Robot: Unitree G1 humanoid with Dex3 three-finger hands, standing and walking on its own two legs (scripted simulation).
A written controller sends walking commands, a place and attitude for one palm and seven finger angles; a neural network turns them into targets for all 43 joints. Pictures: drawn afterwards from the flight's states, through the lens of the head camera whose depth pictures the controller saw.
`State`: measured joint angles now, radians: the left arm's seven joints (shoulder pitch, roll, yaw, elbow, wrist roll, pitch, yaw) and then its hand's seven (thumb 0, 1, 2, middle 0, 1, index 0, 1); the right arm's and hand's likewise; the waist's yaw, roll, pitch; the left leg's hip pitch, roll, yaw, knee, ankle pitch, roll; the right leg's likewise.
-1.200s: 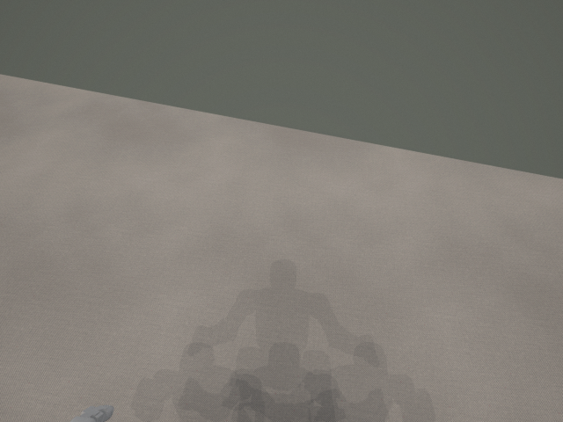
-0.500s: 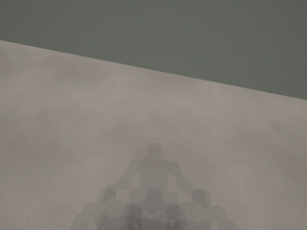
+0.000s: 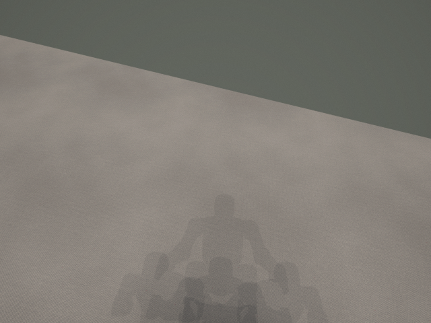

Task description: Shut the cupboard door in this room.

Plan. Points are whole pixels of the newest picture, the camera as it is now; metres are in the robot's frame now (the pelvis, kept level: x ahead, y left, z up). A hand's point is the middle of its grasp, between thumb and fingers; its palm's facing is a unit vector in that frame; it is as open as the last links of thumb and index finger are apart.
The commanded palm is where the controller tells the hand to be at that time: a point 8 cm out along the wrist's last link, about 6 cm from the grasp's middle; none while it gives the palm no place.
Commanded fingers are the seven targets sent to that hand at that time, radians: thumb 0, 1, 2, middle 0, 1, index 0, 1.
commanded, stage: turn or walk to find it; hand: left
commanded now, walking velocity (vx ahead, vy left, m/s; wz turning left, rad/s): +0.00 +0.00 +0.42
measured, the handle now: out of the picture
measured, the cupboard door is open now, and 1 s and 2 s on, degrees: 86 86 86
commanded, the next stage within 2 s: none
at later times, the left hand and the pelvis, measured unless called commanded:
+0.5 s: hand out of the picture +0.00 +0.18 -0.14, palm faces +0.23 -0.93 -0.29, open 7.4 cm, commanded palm none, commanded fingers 0.00 0.90 0.90 -0.20 -0.30 -0.20 -0.30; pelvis -0.04 -0.03 +0.00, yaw +13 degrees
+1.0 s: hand out of the picture -0.14 +0.22 -0.17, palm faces +0.48 -0.84 -0.25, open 7.4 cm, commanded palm none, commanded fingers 0.00 0.90 0.90 -0.20 -0.30 -0.20 -0.30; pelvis -0.08 +0.00 +0.01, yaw +26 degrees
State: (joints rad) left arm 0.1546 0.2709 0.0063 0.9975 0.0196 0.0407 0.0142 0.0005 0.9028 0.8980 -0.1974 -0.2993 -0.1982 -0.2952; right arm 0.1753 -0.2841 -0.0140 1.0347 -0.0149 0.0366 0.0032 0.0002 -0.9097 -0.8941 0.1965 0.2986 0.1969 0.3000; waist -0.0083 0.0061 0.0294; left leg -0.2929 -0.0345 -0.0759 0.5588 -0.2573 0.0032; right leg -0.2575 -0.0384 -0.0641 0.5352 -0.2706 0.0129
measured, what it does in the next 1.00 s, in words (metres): steps on the spot, turning left: right foot, then left foot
